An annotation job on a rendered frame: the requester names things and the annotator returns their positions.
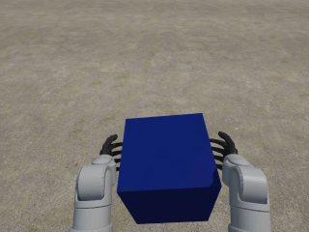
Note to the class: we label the robot right forearm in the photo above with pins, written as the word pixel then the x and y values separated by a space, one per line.
pixel 248 195

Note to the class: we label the carton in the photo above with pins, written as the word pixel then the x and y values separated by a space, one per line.
pixel 167 169

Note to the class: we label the robot left forearm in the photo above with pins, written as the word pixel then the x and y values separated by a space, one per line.
pixel 93 196

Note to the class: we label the right robot hand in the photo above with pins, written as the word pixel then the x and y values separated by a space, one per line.
pixel 228 145

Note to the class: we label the left robot hand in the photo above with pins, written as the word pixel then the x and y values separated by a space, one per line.
pixel 107 148

